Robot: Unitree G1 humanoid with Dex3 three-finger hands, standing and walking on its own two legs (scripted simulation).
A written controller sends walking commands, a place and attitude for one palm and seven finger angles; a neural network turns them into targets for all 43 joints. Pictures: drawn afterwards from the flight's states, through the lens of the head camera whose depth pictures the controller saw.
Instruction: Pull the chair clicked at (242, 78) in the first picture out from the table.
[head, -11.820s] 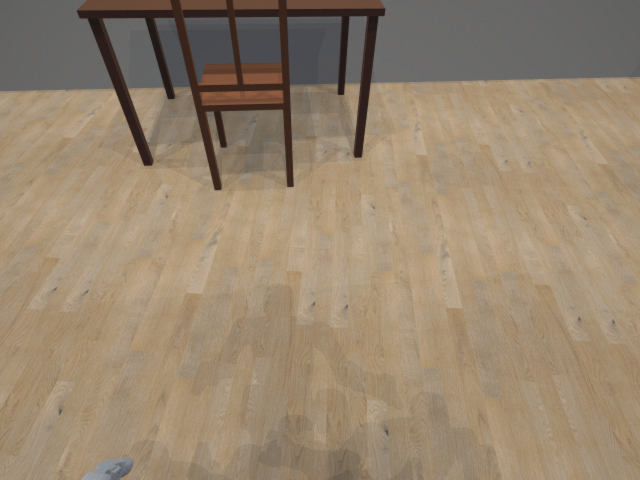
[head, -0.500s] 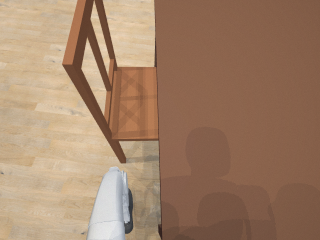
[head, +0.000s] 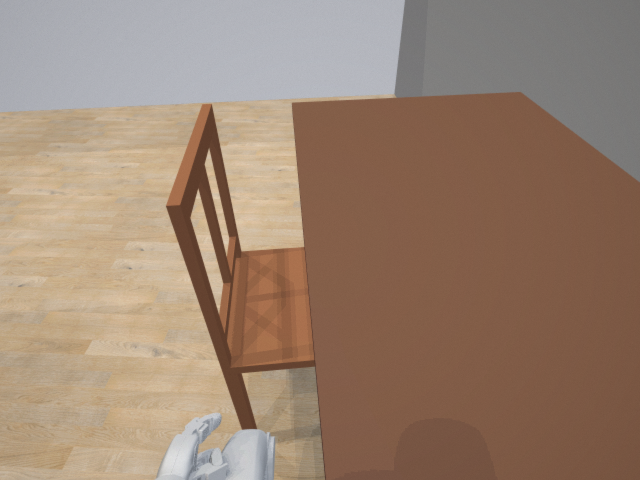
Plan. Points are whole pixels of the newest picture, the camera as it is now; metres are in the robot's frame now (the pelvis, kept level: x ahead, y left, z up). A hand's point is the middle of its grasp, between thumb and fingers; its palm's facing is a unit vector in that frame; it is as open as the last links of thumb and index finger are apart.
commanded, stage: take the last steps up to it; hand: left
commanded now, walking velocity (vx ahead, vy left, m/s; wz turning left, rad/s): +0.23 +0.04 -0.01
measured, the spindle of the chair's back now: (214, 229) +0.68 +0.19 -0.07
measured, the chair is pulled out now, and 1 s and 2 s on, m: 0.00 0.00 0.00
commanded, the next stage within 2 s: none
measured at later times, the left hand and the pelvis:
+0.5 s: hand out of the picture -0.09 +0.19 -0.19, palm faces -0.08 -0.98 -0.16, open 7.4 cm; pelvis +0.00 +0.00 -0.02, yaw -5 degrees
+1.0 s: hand out of the picture -0.08 +0.06 -0.14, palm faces +0.08 -0.95 -0.31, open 7.2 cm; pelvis -0.02 -0.10 +0.00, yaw +2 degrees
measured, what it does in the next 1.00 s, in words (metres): steps to the right: left foot, then right foot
